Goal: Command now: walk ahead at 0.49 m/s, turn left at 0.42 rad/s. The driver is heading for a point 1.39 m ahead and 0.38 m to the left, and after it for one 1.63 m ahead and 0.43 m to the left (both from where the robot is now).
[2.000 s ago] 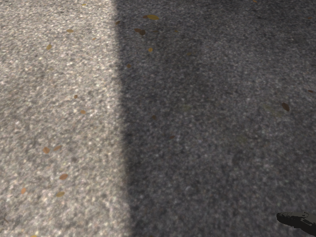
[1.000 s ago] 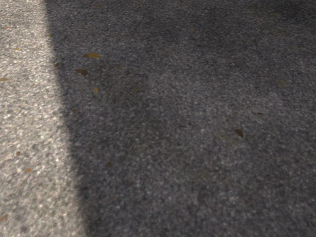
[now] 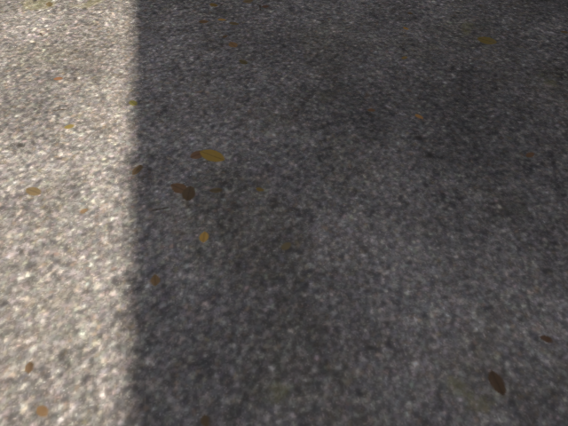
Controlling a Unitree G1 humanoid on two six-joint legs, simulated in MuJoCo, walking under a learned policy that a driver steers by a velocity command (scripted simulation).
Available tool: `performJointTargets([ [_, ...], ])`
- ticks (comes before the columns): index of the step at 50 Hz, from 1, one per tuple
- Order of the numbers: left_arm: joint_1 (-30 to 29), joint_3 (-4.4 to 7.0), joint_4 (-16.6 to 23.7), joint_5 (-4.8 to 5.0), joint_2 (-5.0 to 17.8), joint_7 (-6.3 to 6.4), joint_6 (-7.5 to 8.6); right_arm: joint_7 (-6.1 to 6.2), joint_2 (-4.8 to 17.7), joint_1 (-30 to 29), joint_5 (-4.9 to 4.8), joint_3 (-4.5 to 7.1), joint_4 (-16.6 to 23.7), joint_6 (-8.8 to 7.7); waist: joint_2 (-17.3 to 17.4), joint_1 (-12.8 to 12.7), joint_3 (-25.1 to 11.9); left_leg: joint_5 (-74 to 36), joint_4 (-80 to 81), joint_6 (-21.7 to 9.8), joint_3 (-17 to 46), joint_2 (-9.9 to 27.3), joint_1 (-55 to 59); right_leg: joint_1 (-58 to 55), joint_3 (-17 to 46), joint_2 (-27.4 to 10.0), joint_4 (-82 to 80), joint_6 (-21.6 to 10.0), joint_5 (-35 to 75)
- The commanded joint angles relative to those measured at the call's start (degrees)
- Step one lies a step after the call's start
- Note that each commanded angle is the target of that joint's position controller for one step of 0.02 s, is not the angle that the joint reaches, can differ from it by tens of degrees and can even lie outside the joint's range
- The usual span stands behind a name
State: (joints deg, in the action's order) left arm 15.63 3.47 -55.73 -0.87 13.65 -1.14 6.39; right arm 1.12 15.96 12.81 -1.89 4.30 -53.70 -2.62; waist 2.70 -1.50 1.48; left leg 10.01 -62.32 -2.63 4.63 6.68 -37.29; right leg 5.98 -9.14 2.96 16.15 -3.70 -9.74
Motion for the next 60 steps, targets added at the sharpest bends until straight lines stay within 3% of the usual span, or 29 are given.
performJointTargets([
  [1,-4.2,1.09,3.3,-0.38,7.0,1.2,1.14,-0.44,1.8,1.5,0.51,0.69,2.9,0.02,-5.3,2.5,2.8,-9.3,6.1,0.8,3.1,1.5,-2.7,4.1,7.4,-16.5,-11.6,-6.7,7.5],
  [5,-1.3,1.27,2.7,0.2,8.8,2.35,0.49,-2.24,0.4,-6.8,0.93,-0.26,6.2,-0.66,-3.4,-0.3,4.2,-16.3,18.5,0.8,-2.6,0.6,-2.1,0.3,1.5,-16.4,-11.9,-5.5,11.4],
  [9,3.8,1.71,1.1,1.08,10.0,2.55,-1.43,-3.92,-0.2,-13.5,0.77,-0.98,10.8,-0.71,-2.8,-2.7,5.5,-11.3,24.6,-0.7,-5.8,-0.5,-6.6,-10.9,-1.0,-19.1,-7.1,-5.2,18.9],
  [12,2.3,2.36,2.1,1.47,12.2,2.86,-2.87,-4.98,2.1,-12.1,0.52,-0.07,13.0,-0.48,-6.0,0.1,2.0,-2.8,25.8,-3.4,-10.7,-4.9,0.8,-14.4,-3.6,-19.8,2.1,-3.5,43.4],
  [14,0.5,2.66,3.1,1.59,13.5,3.26,-3.82,-4.86,6.4,-0.9,0.12,2.26,11.5,-0.21,-7.8,6.8,-4.9,-0.1,27.2,-6.5,-12.6,-9.6,16.7,-11.5,-4.8,-18.5,18.9,-1.7,55.7],
  [15,-0.2,2.35,4.0,1.57,13.2,3.36,-3.69,-3.87,10.4,9.0,0.05,4.42,9.2,0.05,-5.3,11.8,-9.9,-2.7,31.4,-9.1,-8.1,-9.4,33.4,-1.6,-5.2,-16.1,33.8,0.7,45.8],
  [16,3.8,0.15,6.7,-0.27,5.5,2.47,-2.38,-2.64,16.9,12.3,0.02,5.98,8.4,0.43,8.9,7.7,-14.9,2.2,33.1,-17.6,19.4,5.4,54.0,23.5,-4.0,-7.0,55.6,4.4,0.3],
  [17,2.5,-0.6,8.3,1.05,5.4,1.46,0.54,-2.82,15.8,12.4,0.79,4.97,10.2,-0.38,7.8,7.0,-23.3,6.9,43.5,-24.4,44.9,13.5,62.3,34.8,10.5,0.5,66.1,4.5,-24.7],
  [18,-5.0,0.53,10.2,3.31,9.1,0.73,2.31,-2.94,11.4,11.6,1.5,3.71,9.9,-0.95,3.3,9.2,-17.9,4.5,45.8,-20.3,37.6,11.6,59.9,40.9,15.0,-3.1,66.6,2.8,-20.3],
  [19,-6.8,0.34,10.9,3.59,8.9,0.67,3.14,-2.87,9.1,8.1,1.16,3.14,10.3,-1.49,0.4,7.2,-11.3,-0.2,45.6,-17.9,28.4,9.2,51.5,41.1,14.5,-5.8,61.8,1.6,-14.9],
  [20,-6.5,0.59,10.0,2.34,8.6,1.16,3.19,-2.87,7.4,3.6,0.97,2.63,11.4,-1.69,-3.5,4.2,-7.5,-5.5,46.0,-15.8,22.0,6.5,42.5,37.5,14.1,-8.1,56.3,1.9,-11.5],
  [21,-5.5,1.22,9.6,1.48,9.4,1.42,2.46,-2.71,5.4,0.6,1.25,1.93,12.4,-1.77,-3.2,2.1,-5.5,-10.4,47.3,-14.6,17.5,4.4,36.0,33.1,14.1,-9.7,52.4,2.4,-9.3],
  [25,-6.4,1.13,11.1,0.0,7.3,1.58,-0.15,-1.43,7.7,1.3,1.1,2.32,13.2,-1.95,-1.8,0.2,-3.4,-18.1,50.1,-14.7,11.7,1.6,25.7,28.7,12.3,-9.5,41.8,6.3,-3.6],
  [30,-17.5,0.03,14.7,0.58,5.2,1.19,0.11,-0.23,8.9,5.3,0.77,2.69,12.7,-1.13,1.9,4.4,-1.2,-9.3,49.2,-10.3,8.3,-2.5,21.9,24.4,11.1,-4.9,18.8,7.5,14.1],
  [33,-20.1,0.29,16.2,1.37,6.8,0.54,0.61,-0.19,8.5,7.7,0.49,2.6,11.8,-0.92,3.1,5.5,-1.3,-4.8,47.1,-9.3,11.7,-0.4,24.9,22.6,12.3,-4.0,13.9,6.7,16.2],
  [35,-19.3,0.67,16.1,1.25,8.2,-0.1,1.21,0.13,7.5,8.5,0.62,2.33,11.2,-0.77,3.8,5.1,-1.6,-4.4,44.0,-8.7,14.2,1.9,29.5,22.4,13.3,-4.6,12.0,5.2,14.1],
  [37,-16.4,1.1,15.4,1.06,9.3,-0.44,1.84,0.32,7.5,8.3,1.06,2.32,11.0,-0.43,5.2,3.4,-1.7,-9.0,40.6,-8.0,15.8,3.3,32.3,19.7,12.2,-4.4,11.2,3.1,9.1],
  [38,-12.0,1.74,14.1,0.74,10.2,-0.29,2.09,0.27,6.9,7.9,1.19,2.03,11.3,-0.27,5.2,1.1,-3.4,-15.3,36.3,-7.0,15.0,1.5,32.7,14.1,10.7,-3.4,9.3,1.6,8.0],
  [39,-5.3,2.51,12.8,-0.02,12.2,-0.08,2.36,-0.01,4.9,7.6,1.58,1.15,11.9,-0.29,3.3,-2.1,-9.2,-17.0,26.0,-5.3,12.4,-1.7,30.1,3.0,13.5,-6.8,10.6,-1.1,8.2],
  [40,2.9,3.45,11.9,-0.46,16.2,0.0,2.25,-0.03,2.0,12.8,2.35,0.05,12.5,-0.57,-6.9,-2.4,-18.1,-2.0,8.2,-2.4,7.7,-7.5,17.9,-15.3,27.8,-17.4,12.6,-6.8,7.2],
  [41,8.0,4.28,8.5,0.51,17.8,-0.79,1.37,-0.24,0.7,19.6,0.04,-0.5,12.1,-1.24,-24.2,-0.6,-21.2,23.7,-7.3,0.7,4.4,-12.8,-0.2,-26.4,53.6,-25.8,2.4,-14.2,-10.9],
  [42,6.2,2.86,9.4,2.0,12.2,-0.99,1.29,-0.08,6.6,14.7,-0.72,0.5,11.6,-1.41,-14.5,-2.7,-14.0,21.5,-12.8,0.3,7.5,-9.4,-6.7,-22.3,54.0,-24.7,-0.7,-12.0,-23.4],
  [43,2.1,2.01,10.3,1.8,9.6,-0.79,0.91,-0.03,8.5,7.0,-0.25,0.94,13.2,-1.42,-8.7,-3.4,-6.9,16.0,-12.5,0.0,5.6,-7.2,-8.2,-14.6,45.1,-22.5,-1.2,-9.5,-20.7],
  [44,-1.0,1.43,10.8,1.01,8.8,-0.75,0.57,0.01,7.8,3.5,0.77,0.78,14.2,-1.45,-5.3,-2.2,-3.2,12.1,-10.3,0.0,3.6,-4.9,-6.3,-7.2,38.4,-20.2,-2.0,-8.8,-13.1],
  [46,-3.2,0.66,10.6,0.1,7.0,-0.47,0.47,-0.41,5.9,3.0,1.48,0.8,14.8,-1.7,-7.2,0.5,-1.8,7.6,-3.9,0.1,2.4,-1.5,-1.3,-0.1,30.6,-16.3,-4.1,-8.1,-3.1],
  [48,-2.0,0.6,9.7,0.63,7.1,-0.33,0.69,-0.6,3.9,3.9,1.28,0.41,14.5,-1.55,-8.5,1.1,-2.4,6.8,0.0,0.6,0.6,-0.8,0.0,1.0,26.3,-15.1,-5.6,-8.8,3.3],
  [52,0.6,1.33,8.1,1.36,10.3,0.43,0.31,-0.71,2.2,-2.7,1.75,-0.58,17.0,-1.7,-6.5,-0.4,-1.3,-1.8,12.8,2.5,-1.4,0.0,-2.4,0.3,20.6,-15.0,-8.0,-9.4,11.9],
  [56,4.0,1.18,6.5,2.02,11.0,0.72,-0.53,-1.56,1.2,-9.6,1.23,-1.18,18.5,-2.2,-6.7,-2.9,0.0,-12.3,25.5,2.8,-3.8,-2.1,1.8,0.2,15.2,-12.9,-7.8,-7.4,13.6],
  [60,7.7,1.09,4.5,2.25,11.5,0.79,-1.68,-2.7,1.8,-15.3,0.66,-1.18,20.8,-2.61,-6.9,-4.2,1.8,-11.2,30.9,1.6,-4.3,-3.5,1.8,-5.1,16.0,-15.8,-5.5,-6.9,14.7],
])
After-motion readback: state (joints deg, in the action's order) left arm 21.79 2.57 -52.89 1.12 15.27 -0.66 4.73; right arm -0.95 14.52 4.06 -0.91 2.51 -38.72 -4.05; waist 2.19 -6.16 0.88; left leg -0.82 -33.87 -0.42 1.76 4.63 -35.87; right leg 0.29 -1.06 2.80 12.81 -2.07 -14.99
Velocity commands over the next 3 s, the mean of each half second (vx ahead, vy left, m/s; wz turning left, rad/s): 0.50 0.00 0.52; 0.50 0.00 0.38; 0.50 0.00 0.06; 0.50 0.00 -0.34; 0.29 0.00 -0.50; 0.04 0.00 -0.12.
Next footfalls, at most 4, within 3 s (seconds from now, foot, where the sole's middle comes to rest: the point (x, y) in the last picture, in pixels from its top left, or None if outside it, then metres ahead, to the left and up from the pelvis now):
0.30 left None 0.34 0.15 -0.78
0.78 right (290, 361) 0.68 0.04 -0.78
1.30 left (163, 308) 0.82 0.39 -0.78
1.86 right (212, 206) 1.20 0.30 -0.78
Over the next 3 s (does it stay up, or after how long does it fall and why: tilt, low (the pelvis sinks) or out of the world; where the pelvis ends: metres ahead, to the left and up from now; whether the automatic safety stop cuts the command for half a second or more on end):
stays up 1.35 0.41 -0.01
